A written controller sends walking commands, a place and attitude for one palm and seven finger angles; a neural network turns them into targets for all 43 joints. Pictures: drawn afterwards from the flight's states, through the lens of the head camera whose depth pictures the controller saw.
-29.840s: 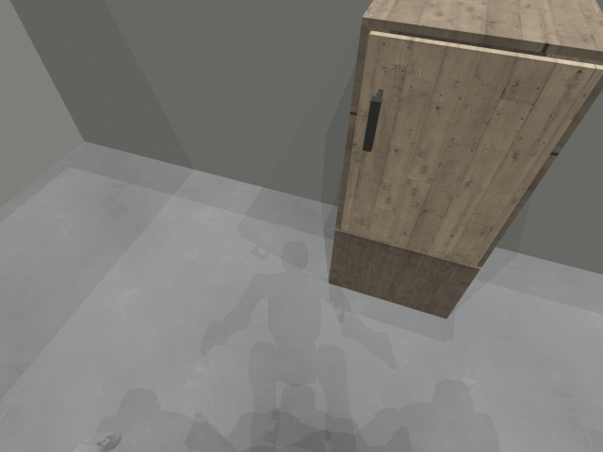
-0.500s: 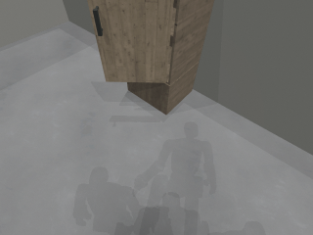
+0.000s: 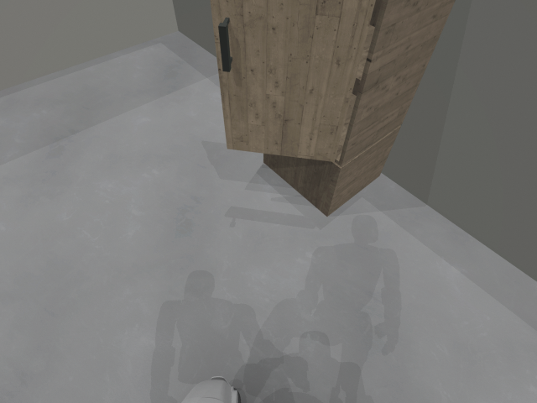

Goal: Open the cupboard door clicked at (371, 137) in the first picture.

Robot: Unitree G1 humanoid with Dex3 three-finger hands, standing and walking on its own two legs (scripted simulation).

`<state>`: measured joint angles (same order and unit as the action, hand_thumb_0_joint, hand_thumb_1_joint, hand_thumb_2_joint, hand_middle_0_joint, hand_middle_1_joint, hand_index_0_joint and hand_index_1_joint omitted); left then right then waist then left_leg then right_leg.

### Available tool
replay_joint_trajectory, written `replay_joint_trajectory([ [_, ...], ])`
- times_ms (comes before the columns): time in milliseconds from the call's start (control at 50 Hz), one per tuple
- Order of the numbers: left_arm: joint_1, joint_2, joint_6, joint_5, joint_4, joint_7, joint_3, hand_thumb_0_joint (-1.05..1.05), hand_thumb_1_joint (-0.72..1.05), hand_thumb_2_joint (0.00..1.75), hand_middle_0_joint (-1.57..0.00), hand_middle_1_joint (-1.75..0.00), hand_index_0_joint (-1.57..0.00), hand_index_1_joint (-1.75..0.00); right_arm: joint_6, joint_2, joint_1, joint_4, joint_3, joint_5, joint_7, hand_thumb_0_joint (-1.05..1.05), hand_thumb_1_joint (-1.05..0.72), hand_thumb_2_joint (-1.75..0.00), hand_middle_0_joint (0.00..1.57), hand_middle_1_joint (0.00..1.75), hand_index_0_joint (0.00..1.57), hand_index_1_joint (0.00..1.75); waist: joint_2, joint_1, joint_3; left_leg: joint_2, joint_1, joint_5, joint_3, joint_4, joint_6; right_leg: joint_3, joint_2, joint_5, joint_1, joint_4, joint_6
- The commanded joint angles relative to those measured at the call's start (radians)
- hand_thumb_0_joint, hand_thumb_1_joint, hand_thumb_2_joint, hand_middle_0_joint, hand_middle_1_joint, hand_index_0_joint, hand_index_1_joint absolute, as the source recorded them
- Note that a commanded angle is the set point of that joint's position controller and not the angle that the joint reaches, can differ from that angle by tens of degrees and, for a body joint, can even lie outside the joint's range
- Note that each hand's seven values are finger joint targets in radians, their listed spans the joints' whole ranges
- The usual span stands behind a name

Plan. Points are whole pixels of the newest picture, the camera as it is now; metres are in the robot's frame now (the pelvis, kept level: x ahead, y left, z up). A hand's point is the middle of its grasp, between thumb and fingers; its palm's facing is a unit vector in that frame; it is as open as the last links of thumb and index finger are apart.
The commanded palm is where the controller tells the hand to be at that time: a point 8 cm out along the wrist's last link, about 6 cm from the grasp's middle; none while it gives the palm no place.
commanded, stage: take the last steps up to it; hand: left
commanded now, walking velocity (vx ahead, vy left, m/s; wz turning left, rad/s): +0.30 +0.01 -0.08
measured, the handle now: (226, 44) +0.97 +0.21 +0.02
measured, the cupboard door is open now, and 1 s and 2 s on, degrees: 40 40 40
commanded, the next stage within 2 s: come to a stop and stand still in 0.88 s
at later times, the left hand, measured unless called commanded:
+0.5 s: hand (183, 304) +0.29 +0.19 -0.15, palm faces -0.10 -0.96 -0.24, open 7.3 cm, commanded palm none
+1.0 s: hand (192, 309) +0.30 +0.18 -0.19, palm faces +0.01 -0.99 -0.12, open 7.3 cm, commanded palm none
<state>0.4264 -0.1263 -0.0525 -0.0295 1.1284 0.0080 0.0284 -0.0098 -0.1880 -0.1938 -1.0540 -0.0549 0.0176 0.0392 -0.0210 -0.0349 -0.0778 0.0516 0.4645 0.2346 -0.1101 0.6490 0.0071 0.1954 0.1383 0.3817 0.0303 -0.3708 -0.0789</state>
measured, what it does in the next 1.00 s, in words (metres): walks ahead: left foot, then right foot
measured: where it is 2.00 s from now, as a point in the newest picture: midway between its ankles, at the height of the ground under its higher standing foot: (277, 355)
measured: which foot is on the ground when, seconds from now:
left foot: up 0.00-0.02, down 0.04-0.54, up 0.56-0.90, down 0.92-1.00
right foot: down 0.00-0.04, up 0.06-0.50, down 0.52-0.94, up 0.96-1.00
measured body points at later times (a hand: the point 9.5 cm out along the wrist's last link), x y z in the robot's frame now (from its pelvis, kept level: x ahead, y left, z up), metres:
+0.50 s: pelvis +0.16 +0.01 +0.00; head +0.19 -0.01 +0.45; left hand +0.30 +0.24 -0.13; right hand +0.08 -0.20 -0.16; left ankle +0.10 +0.12 -0.73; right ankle +0.22 -0.11 -0.73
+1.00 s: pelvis +0.35 +0.02 -0.01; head +0.38 +0.05 +0.44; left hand +0.30 +0.24 -0.18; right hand +0.44 -0.22 -0.14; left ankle +0.41 +0.10 -0.74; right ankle +0.23 -0.10 -0.69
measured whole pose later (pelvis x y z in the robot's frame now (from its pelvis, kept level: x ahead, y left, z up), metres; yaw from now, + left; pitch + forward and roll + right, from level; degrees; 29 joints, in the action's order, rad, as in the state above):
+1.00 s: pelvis +0.35 +0.02 -0.01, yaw -4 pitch +0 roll -1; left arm 0.35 -0.15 -0.01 -0.02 1.15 0.00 0.03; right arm 0.06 -0.16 -0.12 -1.01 -0.03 0.03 0.00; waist -0.05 -0.03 -0.07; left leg 0.02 0.38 0.23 -0.15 0.61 -0.08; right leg 0.09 0.07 0.52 -0.24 -0.93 0.01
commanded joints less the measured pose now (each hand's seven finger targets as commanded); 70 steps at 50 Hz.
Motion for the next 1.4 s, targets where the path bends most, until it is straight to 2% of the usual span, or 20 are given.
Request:
replay_joint_trajectory([
  [0,0.017,-0.121,-0.005,0.014,-0.054,0.002,0.034,0.0,0.9,0.9,-0.2,-0.3,-0.2,-0.3,0.061,-0.181,-0.305,-0.016,-0.044,0.018,-0.031,0.0,-0.9,-0.9,0.2,0.3,0.2,0.3,0.157,0.163,0.191,0.144,-0.608,-0.023,0.192,-0.202,-0.087,0.012,0.019,-0.204,-0.39,-0.45,0.087],
  [20,0.0,-0.078,-0.004,0.021,-0.093,-0.002,0.024,0.0,0.9,0.9,-0.2,-0.3,-0.2,-0.3,0.056,-0.259,-0.401,-0.033,-0.063,0.018,-0.049,0.0,-0.9,-0.9,0.2,0.3,0.2,0.3,0.324,0.18,0.244,0.331,-0.695,-0.037,0.5,-0.329,-0.179,-0.019,-0.095,0.215,-0.577,-0.719,0.07],
  [40,-0.069,-0.084,-0.003,0.015,-0.124,0.003,0.02,0.0,0.9,0.9,-0.2,-0.3,-0.2,-0.3,0.05,-0.258,-0.363,-0.027,-0.06,0.014,-0.056,0.0,-0.9,-0.9,0.2,0.3,0.2,0.3,0.22,0.162,0.214,0.384,-0.602,0.063,0.533,-0.375,-0.212,-0.12,-0.061,0.213,-0.634,-0.885,0.099],
  [100,-0.127,-0.07,0.004,0.004,-0.103,-0.01,0.031,0.0,0.9,0.9,-0.2,-0.3,-0.2,-0.3,0.069,-0.11,-0.169,0.028,-0.024,0.011,-0.063,0.0,-0.9,-0.9,0.2,0.3,0.2,0.3,0.154,0.084,0.039,0.303,-0.3,0.094,0.331,-0.45,-0.168,-0.183,0.015,-0.009,-0.641,-0.917,0.095],
  [160,-0.064,-0.035,0.026,-0.001,-0.08,-0.016,0.031,0.0,0.9,0.9,-0.2,-0.3,-0.2,-0.3,0.087,-0.07,-0.144,0.03,-0.015,0.01,-0.067,0.0,-0.9,-0.9,0.2,0.3,0.2,0.3,0.1,0.032,0.05,0.258,-0.242,-0.028,0.188,-0.474,-0.156,-0.169,0.013,-0.074,-0.572,-0.808,0.079],
  [360,-0.282,-0.075,0.034,0.004,-0.187,-0.031,0.034,0.0,0.9,0.9,-0.2,-0.3,-0.2,-0.3,0.079,-0.098,-0.194,0.006,-0.013,0.015,-0.056,0.0,-0.9,-0.9,0.2,0.3,0.2,0.3,0.066,0.05,-0.015,0.254,-0.309,-0.03,0.127,-0.504,-0.187,-0.138,-0.007,-0.169,-0.541,-0.376,0.07],
  [460,-0.243,-0.101,0.016,0.001,-0.18,-0.03,0.037,0.0,0.9,0.9,-0.2,-0.3,-0.2,-0.3,0.066,-0.1,-0.218,-0.025,-0.01,0.018,-0.053,0.0,-0.9,-0.9,0.2,0.3,0.2,0.3,0.048,0.023,0.021,0.192,-0.292,-0.089,0.079,-0.313,-0.125,-0.062,-0.081,-0.176,-0.287,-0.145,0.088],
  [480,-0.132,-0.141,0.007,0.001,-0.141,-0.026,0.048,0.0,0.9,0.9,-0.2,-0.3,-0.2,-0.3,0.069,-0.086,-0.205,-0.024,-0.006,0.009,-0.051,0.0,-0.9,-0.9,0.2,0.3,0.2,0.3,0.007,-0.025,0.082,0.131,-0.221,-0.104,0.021,-0.157,-0.089,-0.105,-0.06,-0.2,-0.097,-0.094,0.109],
  [520,0.096,-0.298,-0.011,0.012,-0.067,-0.01,0.083,0.0,0.9,0.9,-0.2,-0.3,-0.2,-0.3,0.072,-0.044,-0.163,0.023,0.005,-0.006,-0.04,0.0,-0.9,-0.9,0.2,0.3,0.2,0.3,-0.359,-0.099,0.192,-0.048,0.16,0.382,-0.056,0.371,-0.013,-0.604,0.302,-0.319,0.237,0.072,0.289],
  [540,0.076,-0.257,-0.011,0.015,-0.065,0.003,0.075,0.0,0.9,0.9,-0.2,-0.3,-0.2,-0.3,0.063,-0.078,-0.106,0.031,-0.007,-0.003,-0.042,0.0,-0.9,-0.9,0.2,0.3,0.2,0.3,-0.32,-0.094,0.162,-0.005,0.195,0.35,0.065,0.506,-0.019,-0.598,0.305,-0.354,0.157,0.088,0.302],
  [580,-0.042,-0.186,-0.012,0.016,-0.098,0.009,0.054,0.0,0.9,0.9,-0.2,-0.3,-0.2,-0.3,0.062,-0.036,-0.039,0.032,-0.004,-0.002,-0.042,0.0,-0.9,-0.9,0.2,0.3,0.2,0.3,-0.06,-0.039,0.065,0.051,0.215,0.186,0.11,0.528,-0.004,-0.442,0.248,-0.377,0.019,0.103,0.279],
  [660,-0.089,-0.101,-0.036,0.008,-0.098,0.007,0.037,0.0,0.9,0.9,-0.2,-0.3,-0.2,-0.3,0.034,0.022,-0.119,-0.006,-0.004,0.009,-0.032,0.0,-0.9,-0.9,0.2,0.3,0.2,0.3,-0.111,0.037,0.044,0.055,0.084,0.055,0.061,0.35,0.028,-0.195,0.146,-0.49,-0.136,0.144,0.215],
  [800,-0.073,-0.171,-0.03,0.008,-0.047,0.002,0.034,0.0,0.9,0.9,-0.2,-0.3,-0.2,-0.3,0.046,0.004,0.016,0.045,0.004,0.002,-0.016,0.0,-0.9,-0.9,0.2,0.3,0.2,0.3,-0.122,0.017,0.016,0.005,-0.014,0.016,0.003,0.023,0.014,-0.18,0.15,-0.471,-0.117,0.113,0.221],
  [860,-0.102,-0.173,-0.016,0.013,-0.04,0.003,0.035,0.0,0.9,0.9,-0.2,-0.3,-0.2,-0.3,0.058,-0.031,-0.073,0.017,0.001,0.006,-0.025,0.0,-0.9,-0.9,0.2,0.3,0.2,0.3,-0.08,0.082,0.021,-0.039,-0.26,-0.07,-0.03,-0.149,-0.003,-0.135,0.106,-0.429,-0.219,-0.01,0.18],
  [880,-0.096,-0.157,-0.012,0.014,-0.045,0.001,0.031,0.0,0.9,0.9,-0.2,-0.3,-0.2,-0.3,0.066,-0.079,-0.17,-0.011,-0.009,0.01,-0.032,0.0,-0.9,-0.9,0.2,0.3,0.2,0.3,0.016,0.119,0.078,-0.006,-0.422,-0.128,0.018,-0.19,-0.024,-0.104,0.059,-0.417,-0.283,-0.184,0.152],
  [920,-0.08,-0.092,-0.011,0.022,-0.099,-0.003,0.016,0.0,0.9,0.9,-0.2,-0.3,-0.2,-0.3,0.058,-0.23,-0.332,-0.023,-0.039,0.018,-0.056,0.0,-0.9,-0.9,0.2,0.3,0.2,0.3,0.302,0.154,0.199,0.362,-0.609,-0.343,0.472,-0.307,-0.228,-0.048,-0.123,0.244,-0.554,-0.678,0.093],
  [960,-0.133,-0.095,0.002,0.015,-0.101,0.005,0.016,0.0,0.9,0.9,-0.2,-0.3,-0.2,-0.3,0.053,-0.181,-0.199,0.017,-0.026,0.009,-0.07,0.0,-0.9,-0.9,0.2,0.3,0.2,0.3,0.23,0.105,0.129,0.352,-0.413,-0.193,0.431,-0.372,-0.231,-0.173,-0.051,0.152,-0.609,-0.879,0.1],
  [1040,-0.049,-0.044,0.045,0.02,-0.04,0.012,0.005,0.0,0.9,0.9,-0.2,-0.3,-0.2,-0.3,0.069,-0.072,-0.035,0.045,0.026,0.001,-0.089,0.0,-0.9,-0.9,0.2,0.3,0.2,0.3,0.079,0.002,0.087,0.239,-0.218,-0.662,0.142,-0.356,-0.152,-0.204,-0.021,-0.006,-0.387,-0.619,0.047],
  [1300,-0.184,-0.101,0.097,0.015,-0.166,0.023,0.034,0.0,0.9,0.9,-0.2,-0.3,-0.2,-0.3,-0.004,-0.163,-0.058,0.042,-0.032,0.011,-0.094,0.0,-0.9,-0.9,0.2,0.3,0.2,0.3,0.194,0.045,0.136,0.274,-0.333,-0.672,0.188,-0.251,-0.181,-0.153,-0.105,0.071,-0.384,-0.409,0.065],
  [1380,-0.118,-0.155,0.062,0.011,-0.156,0.03,0.038,0.0,0.9,0.9,-0.2,-0.3,-0.2,-0.3,-0.008,-0.129,-0.072,0.045,-0.034,-0.007,-0.074,0.0,-0.9,-0.9,0.2,0.3,0.2,0.3,0.058,0.013,0.189,0.151,-0.264,-0.375,0.127,-0.107,-0.067,-0.189,-0.051,-0.347,-0.147,-0.009,0.081],
])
